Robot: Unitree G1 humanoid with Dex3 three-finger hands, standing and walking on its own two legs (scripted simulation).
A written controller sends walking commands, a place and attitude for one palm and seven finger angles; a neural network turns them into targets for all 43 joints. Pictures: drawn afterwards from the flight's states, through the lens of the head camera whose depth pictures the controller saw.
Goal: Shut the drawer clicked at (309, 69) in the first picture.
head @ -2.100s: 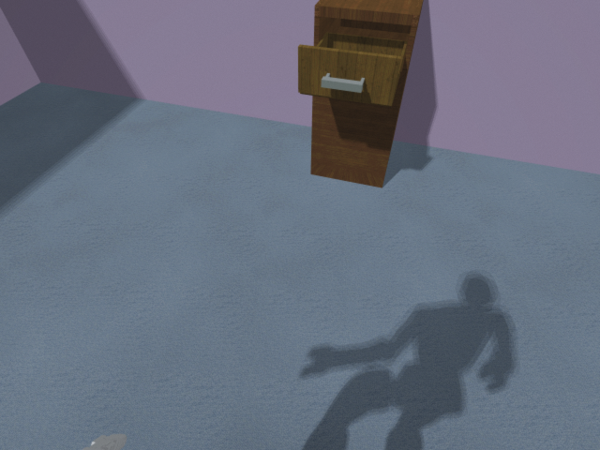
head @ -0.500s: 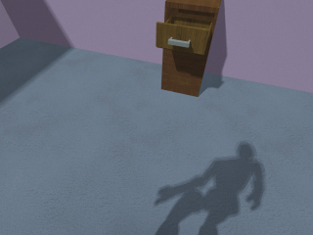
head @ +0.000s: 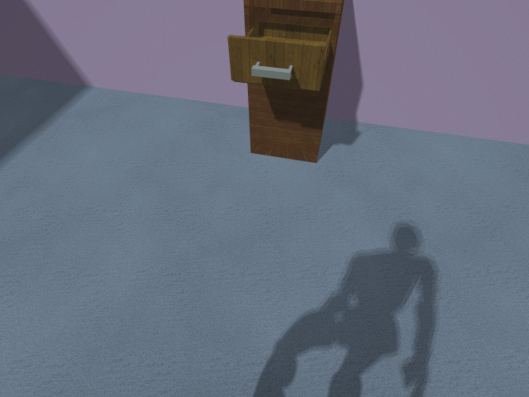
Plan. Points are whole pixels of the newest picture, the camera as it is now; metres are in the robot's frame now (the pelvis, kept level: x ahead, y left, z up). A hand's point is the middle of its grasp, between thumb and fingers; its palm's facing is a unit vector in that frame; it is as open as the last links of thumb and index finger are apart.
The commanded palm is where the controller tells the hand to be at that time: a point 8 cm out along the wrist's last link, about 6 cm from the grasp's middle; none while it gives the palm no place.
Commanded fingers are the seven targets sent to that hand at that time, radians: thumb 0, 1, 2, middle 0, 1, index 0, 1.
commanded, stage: walk to a spot facing it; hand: left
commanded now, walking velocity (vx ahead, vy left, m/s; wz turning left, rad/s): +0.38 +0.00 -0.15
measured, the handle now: (272, 69) +1.13 +0.06 -0.06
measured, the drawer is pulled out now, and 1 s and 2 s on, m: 0.29 0.29 0.29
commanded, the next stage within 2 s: take the last steps up to it in 0.88 s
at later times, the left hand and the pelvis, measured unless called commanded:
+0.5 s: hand (167, 354) +0.22 +0.21 -0.18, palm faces -0.04 -0.99 -0.17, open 7.4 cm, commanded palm none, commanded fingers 0.00 0.90 0.90 -0.20 -0.30 -0.20 -0.30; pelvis +0.23 +0.03 +0.00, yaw -7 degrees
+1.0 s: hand (254, 205) +0.58 +0.08 -0.16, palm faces -0.26 -0.95 -0.17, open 7.4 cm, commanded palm none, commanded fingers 0.00 0.90 0.90 -0.20 -0.30 -0.20 -0.30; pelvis +0.43 -0.06 +0.00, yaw -13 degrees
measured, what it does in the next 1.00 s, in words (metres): walks ahead: left foot, then right foot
